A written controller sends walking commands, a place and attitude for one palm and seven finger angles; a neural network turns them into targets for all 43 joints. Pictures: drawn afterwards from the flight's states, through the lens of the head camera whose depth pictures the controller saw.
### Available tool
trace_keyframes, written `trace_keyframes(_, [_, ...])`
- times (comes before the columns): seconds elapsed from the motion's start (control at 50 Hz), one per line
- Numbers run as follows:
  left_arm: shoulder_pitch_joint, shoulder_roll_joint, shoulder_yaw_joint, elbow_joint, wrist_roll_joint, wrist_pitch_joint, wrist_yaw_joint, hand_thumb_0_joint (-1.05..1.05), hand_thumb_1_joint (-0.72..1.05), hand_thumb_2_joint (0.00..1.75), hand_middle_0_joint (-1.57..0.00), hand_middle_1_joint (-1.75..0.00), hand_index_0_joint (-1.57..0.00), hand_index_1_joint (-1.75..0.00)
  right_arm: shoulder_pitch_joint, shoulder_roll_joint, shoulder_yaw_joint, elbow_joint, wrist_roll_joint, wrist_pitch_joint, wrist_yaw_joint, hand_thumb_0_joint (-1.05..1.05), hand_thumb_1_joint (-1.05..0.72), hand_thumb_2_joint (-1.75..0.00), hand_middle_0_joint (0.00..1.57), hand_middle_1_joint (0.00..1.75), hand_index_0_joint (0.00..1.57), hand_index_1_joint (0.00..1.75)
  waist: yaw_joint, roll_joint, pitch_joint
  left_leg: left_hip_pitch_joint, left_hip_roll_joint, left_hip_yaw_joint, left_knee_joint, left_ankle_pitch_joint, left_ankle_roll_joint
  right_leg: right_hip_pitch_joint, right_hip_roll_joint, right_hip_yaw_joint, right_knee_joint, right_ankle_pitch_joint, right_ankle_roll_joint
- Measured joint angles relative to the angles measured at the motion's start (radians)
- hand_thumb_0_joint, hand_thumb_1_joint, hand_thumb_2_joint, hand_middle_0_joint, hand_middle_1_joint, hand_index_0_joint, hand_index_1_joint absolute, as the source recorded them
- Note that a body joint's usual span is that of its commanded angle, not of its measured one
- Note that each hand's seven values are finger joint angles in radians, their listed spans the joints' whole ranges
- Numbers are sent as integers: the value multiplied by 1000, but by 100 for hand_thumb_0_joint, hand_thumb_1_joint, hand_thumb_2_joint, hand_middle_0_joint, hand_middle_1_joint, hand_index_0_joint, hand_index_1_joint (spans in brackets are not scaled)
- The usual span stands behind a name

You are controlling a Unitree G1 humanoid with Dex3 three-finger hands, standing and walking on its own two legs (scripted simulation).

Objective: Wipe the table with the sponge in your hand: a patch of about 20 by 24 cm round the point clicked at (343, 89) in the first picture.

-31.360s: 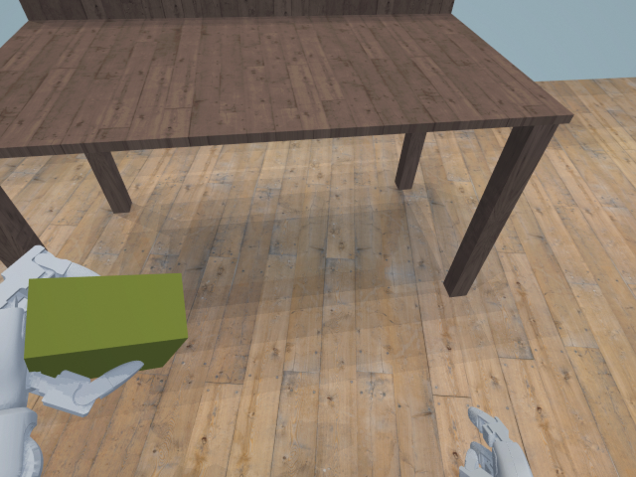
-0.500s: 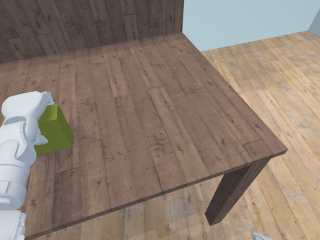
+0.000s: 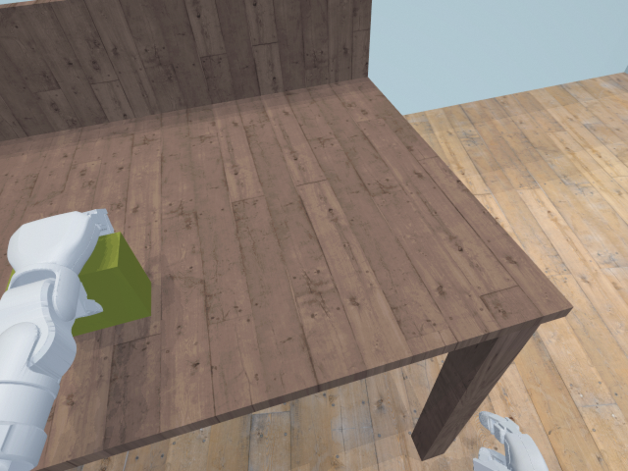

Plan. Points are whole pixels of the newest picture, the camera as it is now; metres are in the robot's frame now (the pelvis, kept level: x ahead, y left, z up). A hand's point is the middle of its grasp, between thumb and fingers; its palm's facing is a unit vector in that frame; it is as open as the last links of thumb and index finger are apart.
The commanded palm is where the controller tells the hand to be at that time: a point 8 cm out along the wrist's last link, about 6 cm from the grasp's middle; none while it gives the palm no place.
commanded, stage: wipe back along the first lane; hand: left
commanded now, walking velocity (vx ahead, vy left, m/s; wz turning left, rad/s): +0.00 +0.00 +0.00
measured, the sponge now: (94, 295) +0.31 +0.34 +0.06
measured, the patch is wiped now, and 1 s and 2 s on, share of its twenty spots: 1.00 1.00 1.00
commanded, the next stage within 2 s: lift the sponge slowly off the table in 0.46 s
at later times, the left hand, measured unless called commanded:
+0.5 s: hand (74, 309) +0.26 +0.31 +0.11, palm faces +0.04 -0.04 -1.00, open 10.3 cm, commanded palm +0.22 +0.30 +0.14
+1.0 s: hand (73, 314) +0.25 +0.31 +0.11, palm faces -0.01 -0.05 -1.00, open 10.3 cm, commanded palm +0.22 +0.30 +0.17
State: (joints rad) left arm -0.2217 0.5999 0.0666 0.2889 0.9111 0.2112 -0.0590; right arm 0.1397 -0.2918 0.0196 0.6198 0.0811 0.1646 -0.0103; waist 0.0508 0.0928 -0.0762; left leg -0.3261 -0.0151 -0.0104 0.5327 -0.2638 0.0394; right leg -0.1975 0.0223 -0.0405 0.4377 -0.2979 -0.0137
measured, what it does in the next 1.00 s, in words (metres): stands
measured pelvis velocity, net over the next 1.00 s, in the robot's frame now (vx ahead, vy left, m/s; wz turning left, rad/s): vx -0.02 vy -0.01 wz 0.00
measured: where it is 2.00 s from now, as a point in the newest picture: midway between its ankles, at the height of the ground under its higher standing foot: outside the picture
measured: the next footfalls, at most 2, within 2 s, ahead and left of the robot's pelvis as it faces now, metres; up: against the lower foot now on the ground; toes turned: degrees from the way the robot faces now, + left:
none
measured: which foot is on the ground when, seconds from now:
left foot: down 0.00-1.00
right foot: down 0.00-1.00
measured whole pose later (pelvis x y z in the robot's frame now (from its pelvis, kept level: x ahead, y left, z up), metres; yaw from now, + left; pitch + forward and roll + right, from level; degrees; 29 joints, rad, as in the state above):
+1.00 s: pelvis -0.02 -0.01 +0.00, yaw +0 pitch -1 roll -1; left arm -0.02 0.59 0.04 0.01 0.89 0.27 -0.10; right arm 0.10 -0.28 0.04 0.63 0.06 0.10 -0.05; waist 0.08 0.10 -0.03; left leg -0.26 -0.01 -0.01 0.52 -0.24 0.03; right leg -0.14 0.03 -0.04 0.44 -0.29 -0.03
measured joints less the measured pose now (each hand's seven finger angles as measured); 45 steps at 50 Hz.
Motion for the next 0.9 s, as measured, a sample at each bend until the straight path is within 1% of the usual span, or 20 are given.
trace_keyframes(0.18, [79, -8, 1, -110, -10, 28, -5, -1, -49, 106, -65, -137, -67, -138, -15, 3, 8, -5, -4, -9, 0, 1, -90, -90, 20, 30, 20, 30, 9, 4, 8, 11, 0, 0, 0, -3, -1, 10, 0, 1, 2, -4, 0])
trace_keyframes(0.32, [199, -16, 15, -241, -24, 36, 8, -1, -49, 106, -66, -136, -67, -137, -14, 3, 5, -15, -8, -20, 10, 1, -90, -90, 20, 30, 20, 30, 12, 10, 3, 20, 1, 8, 6, -10, 0, 15, -1, 9, 11, -10, 2])
trace_keyframes(0.38, [243, -22, 7, -295, -24, 48, 14, -1, -49, 106, -66, -136, -67, -137, -15, 2, 4, -17, -10, -22, 12, 1, -90, -90, 20, 30, 20, 30, 16, 13, 2, 24, -1, 10, 8, -11, 1, 17, -2, 10, 16, -12, 3])
trace_keyframes(0.46, [272, -34, -7, -337, -24, 68, 25, -1, -49, 106, -66, -136, -67, -137, -22, 4, 5, -15, -10, -24, 9, 1, -90, -90, 20, 30, 20, 30, 25, 15, 6, 29, -3, 9, 8, -7, 1, 20, -4, 9, 21, -12, 4])
trace_keyframes(0.54, [263, -42, -25, -341, -20, 93, 29, -1, -49, 106, -66, -136, -67, -137, -34, 9, 12, -12, -9, -27, -1, 1, -90, -90, 20, 30, 20, 30, 32, 12, 11, 31, -4, 5, 6, 0, 0, 21, -5, 5, 25, -9, 3])
trace_keyframes(0.6, [250, -49, -35, -336, -8, 111, 28, -1, -49, 106, -66, -136, -67, -137, -44, 13, 17, -11, -7, -32, -4, 1, -90, -90, 20, 30, 20, 30, 35, 11, 17, 31, -3, 4, 4, 5, -1, 21, -4, 4, 26, -5, 0])
trace_keyframes(0.68, [230, -47, -50, -326, 0, 121, 16, -1, -49, 106, -66, -136, -68, -137, -51, 17, 22, -9, -9, -39, -12, 1, -90, -90, 20, 30, 20, 30, 36, 10, 22, 35, -2, 1, 1, 12, -3, 24, -3, 1, 25, -1, -2])
trace_keyframes(0.8, [187, -31, -59, -276, -11, 110, -11, -1, -50, 106, -67, -135, -68, -136, -55, 20, 31, 3, -9, -49, -29, 1, -90, -90, 20, 30, 20, 30, 35, 5, 30, 46, -1, -4, -6, 18, -7, 35, -1, -3, 21, 2, -6])
trace_keyframes(0.9, [177, -17, -45, -257, -19, 86, -31, -1, -50, 106, -68, -134, -69, -135, -50, 18, 31, 10, -13, -56, -36, 1, -90, -90, 20, 30, 20, 30, 32, 1, 37, 57, 3, -4, -12, 21, -11, 46, 4, -3, 14, 6, -11])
